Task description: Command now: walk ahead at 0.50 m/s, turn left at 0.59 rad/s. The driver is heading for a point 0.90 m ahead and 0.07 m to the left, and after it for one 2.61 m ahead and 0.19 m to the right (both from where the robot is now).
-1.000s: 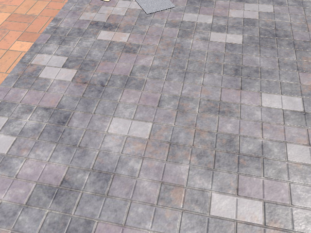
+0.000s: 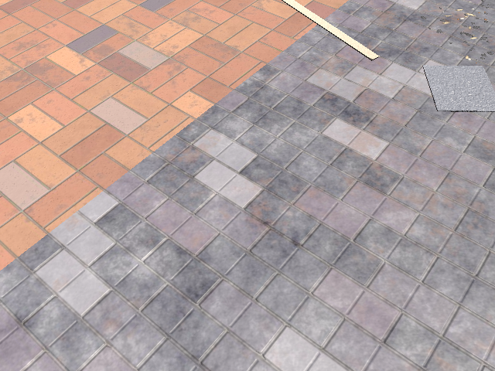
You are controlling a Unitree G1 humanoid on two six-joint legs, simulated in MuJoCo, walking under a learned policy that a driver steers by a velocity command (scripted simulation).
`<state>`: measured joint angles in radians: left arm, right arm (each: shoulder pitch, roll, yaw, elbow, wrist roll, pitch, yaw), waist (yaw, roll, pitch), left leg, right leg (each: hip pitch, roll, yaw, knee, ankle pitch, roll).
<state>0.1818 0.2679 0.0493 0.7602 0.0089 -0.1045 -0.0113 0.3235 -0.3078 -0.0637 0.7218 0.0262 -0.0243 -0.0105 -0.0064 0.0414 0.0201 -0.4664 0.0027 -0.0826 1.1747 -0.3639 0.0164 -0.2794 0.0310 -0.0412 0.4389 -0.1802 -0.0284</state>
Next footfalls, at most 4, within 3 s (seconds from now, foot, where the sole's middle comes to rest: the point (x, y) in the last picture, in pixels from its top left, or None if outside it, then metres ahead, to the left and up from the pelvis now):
0.38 left None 0.34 0.17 -0.78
0.90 right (240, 297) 0.70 0.07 -0.78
1.38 left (168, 232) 0.93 0.30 -0.78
1.82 right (247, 254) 0.84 0.04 -0.78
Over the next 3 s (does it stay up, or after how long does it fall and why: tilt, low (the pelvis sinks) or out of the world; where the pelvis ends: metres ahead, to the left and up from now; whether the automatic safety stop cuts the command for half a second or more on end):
stays up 0.86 0.18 0.00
